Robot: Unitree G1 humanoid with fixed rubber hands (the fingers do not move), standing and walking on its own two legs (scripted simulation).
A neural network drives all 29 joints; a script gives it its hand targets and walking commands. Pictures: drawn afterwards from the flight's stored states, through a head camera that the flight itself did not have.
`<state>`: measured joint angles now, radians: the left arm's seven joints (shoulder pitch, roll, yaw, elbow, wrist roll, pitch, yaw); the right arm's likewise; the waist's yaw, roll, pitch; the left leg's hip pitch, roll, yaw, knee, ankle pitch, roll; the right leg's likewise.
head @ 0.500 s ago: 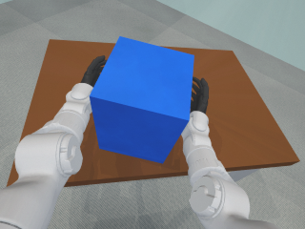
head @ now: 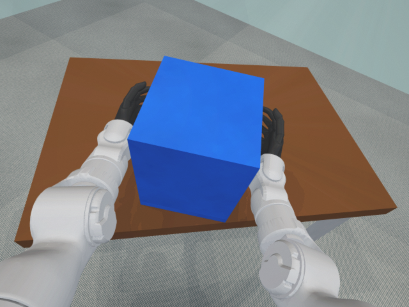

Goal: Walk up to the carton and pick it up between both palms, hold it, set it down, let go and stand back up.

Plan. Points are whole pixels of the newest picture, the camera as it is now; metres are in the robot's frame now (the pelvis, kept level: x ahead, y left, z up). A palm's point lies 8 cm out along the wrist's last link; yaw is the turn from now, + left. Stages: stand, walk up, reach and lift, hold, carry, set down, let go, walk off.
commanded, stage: reach and lift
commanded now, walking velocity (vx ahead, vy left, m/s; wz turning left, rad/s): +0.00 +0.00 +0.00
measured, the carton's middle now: (197, 146) +0.43 -0.04 +0.06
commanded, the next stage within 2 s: none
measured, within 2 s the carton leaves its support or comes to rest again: leaves its support in 0.28 s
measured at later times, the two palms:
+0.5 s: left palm (122, 114) +0.46 +0.11 +0.12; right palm (274, 135) +0.40 -0.17 +0.13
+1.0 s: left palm (113, 104) +0.42 +0.11 +0.19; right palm (294, 110) +0.38 -0.17 +0.21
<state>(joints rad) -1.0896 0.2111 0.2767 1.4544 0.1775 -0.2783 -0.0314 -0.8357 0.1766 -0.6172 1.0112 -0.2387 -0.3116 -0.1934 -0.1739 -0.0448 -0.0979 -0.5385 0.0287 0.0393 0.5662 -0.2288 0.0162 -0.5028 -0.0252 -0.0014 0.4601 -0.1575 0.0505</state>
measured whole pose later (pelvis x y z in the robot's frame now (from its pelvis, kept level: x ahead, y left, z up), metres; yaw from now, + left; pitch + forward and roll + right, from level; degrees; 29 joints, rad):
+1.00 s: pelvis -0.02 -0.01 +0.00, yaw +0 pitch +6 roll -1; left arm -1.00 0.16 0.22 1.10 0.04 0.17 0.09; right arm -1.01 -0.01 -0.31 1.02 -0.03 0.14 -0.20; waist -0.13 -0.01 -0.19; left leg -0.44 0.03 0.04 0.53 -0.19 0.02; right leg -0.42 -0.03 0.00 0.46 -0.14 0.04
